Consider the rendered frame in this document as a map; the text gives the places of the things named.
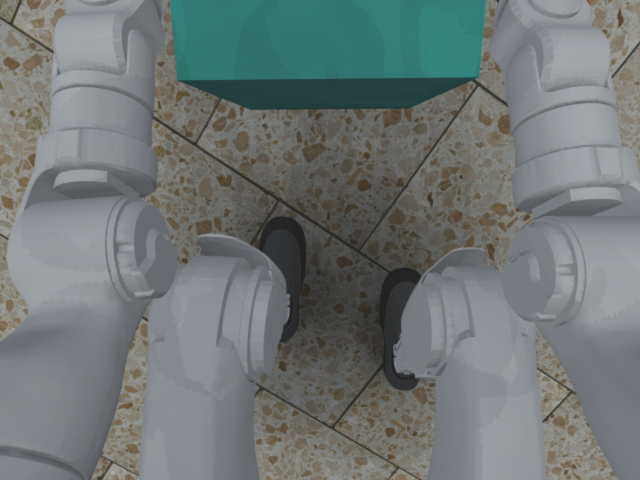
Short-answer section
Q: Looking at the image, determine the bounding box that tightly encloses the robot left foot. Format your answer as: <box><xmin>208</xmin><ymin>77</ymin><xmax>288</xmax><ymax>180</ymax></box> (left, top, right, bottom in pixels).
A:
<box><xmin>259</xmin><ymin>216</ymin><xmax>306</xmax><ymax>343</ymax></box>

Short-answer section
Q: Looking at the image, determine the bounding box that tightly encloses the right robot forearm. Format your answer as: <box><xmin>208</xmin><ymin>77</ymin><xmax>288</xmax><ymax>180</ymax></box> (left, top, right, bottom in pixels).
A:
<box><xmin>489</xmin><ymin>0</ymin><xmax>640</xmax><ymax>220</ymax></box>

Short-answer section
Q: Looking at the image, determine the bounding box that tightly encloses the carton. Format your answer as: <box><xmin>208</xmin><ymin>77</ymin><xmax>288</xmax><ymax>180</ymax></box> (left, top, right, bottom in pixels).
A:
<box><xmin>170</xmin><ymin>0</ymin><xmax>486</xmax><ymax>110</ymax></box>

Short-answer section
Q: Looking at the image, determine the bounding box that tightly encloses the robot right shin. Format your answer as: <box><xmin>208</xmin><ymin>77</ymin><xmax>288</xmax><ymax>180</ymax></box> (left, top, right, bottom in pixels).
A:
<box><xmin>393</xmin><ymin>247</ymin><xmax>536</xmax><ymax>380</ymax></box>

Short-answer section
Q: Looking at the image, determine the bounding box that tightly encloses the left robot forearm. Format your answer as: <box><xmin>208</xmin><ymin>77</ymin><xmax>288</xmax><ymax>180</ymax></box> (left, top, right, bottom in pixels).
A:
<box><xmin>7</xmin><ymin>0</ymin><xmax>166</xmax><ymax>293</ymax></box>

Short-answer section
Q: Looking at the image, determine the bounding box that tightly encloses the right robot upper arm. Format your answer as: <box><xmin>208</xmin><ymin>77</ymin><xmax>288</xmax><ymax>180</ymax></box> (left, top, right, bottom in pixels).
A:
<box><xmin>501</xmin><ymin>216</ymin><xmax>640</xmax><ymax>480</ymax></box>

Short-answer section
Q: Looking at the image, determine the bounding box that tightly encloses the left robot upper arm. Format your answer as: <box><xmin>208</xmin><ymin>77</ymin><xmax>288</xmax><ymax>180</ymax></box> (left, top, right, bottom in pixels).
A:
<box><xmin>0</xmin><ymin>195</ymin><xmax>178</xmax><ymax>480</ymax></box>

